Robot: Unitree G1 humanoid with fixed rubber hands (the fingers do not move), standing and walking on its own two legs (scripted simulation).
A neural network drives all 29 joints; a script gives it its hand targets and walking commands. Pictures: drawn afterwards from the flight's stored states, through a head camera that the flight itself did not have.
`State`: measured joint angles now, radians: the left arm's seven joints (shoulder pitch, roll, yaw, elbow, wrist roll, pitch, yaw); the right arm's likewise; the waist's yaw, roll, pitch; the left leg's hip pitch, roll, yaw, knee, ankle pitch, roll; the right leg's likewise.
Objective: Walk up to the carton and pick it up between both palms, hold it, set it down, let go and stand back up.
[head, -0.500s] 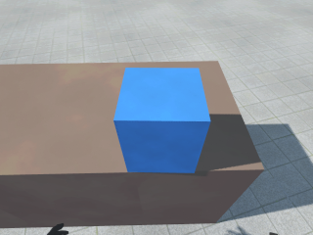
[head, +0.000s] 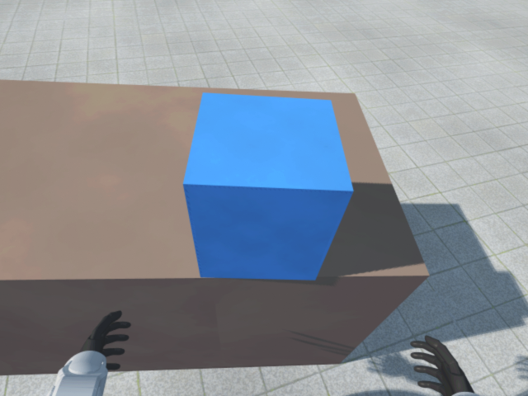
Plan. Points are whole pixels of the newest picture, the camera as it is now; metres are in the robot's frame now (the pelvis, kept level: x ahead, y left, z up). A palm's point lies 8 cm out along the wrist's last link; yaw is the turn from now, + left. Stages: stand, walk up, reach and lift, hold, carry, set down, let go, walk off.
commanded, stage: reach and lift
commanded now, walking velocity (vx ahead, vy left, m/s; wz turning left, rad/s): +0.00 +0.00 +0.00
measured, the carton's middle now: (262, 192) +0.43 +0.03 +0.05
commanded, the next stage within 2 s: none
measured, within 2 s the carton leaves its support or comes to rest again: neither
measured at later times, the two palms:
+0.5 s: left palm (70, 364) +0.17 +0.28 -0.02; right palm (451, 394) +0.14 -0.24 -0.01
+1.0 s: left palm (67, 351) +0.17 +0.27 +0.03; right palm (435, 373) +0.16 -0.19 +0.03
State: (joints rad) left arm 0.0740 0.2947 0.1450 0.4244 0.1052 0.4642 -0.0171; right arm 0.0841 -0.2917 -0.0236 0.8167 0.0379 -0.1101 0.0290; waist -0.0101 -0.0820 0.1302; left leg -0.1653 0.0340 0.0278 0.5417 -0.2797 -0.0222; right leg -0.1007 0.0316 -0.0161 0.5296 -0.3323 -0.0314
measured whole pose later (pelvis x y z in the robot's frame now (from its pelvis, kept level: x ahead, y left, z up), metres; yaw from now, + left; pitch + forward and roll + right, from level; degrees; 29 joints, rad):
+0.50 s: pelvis -0.01 +0.01 +0.01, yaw -3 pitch -6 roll +1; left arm 0.23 0.30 0.09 0.21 -0.04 0.41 0.00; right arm 0.31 -0.22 -0.07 0.25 0.04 0.13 0.02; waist 0.02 -0.03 0.08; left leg -0.06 0.02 0.09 0.32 -0.16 0.00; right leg -0.04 0.02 0.04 0.36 -0.22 -0.01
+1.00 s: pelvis -0.01 +0.03 +0.02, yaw -3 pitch -6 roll +0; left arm 0.36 0.27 0.06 -0.05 -0.16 0.27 0.02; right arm 0.44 -0.18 -0.04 -0.08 0.13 0.15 -0.02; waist 0.04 -0.02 0.06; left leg -0.04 0.00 0.09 0.29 -0.15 0.02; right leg 0.00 0.00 0.04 0.30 -0.20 0.00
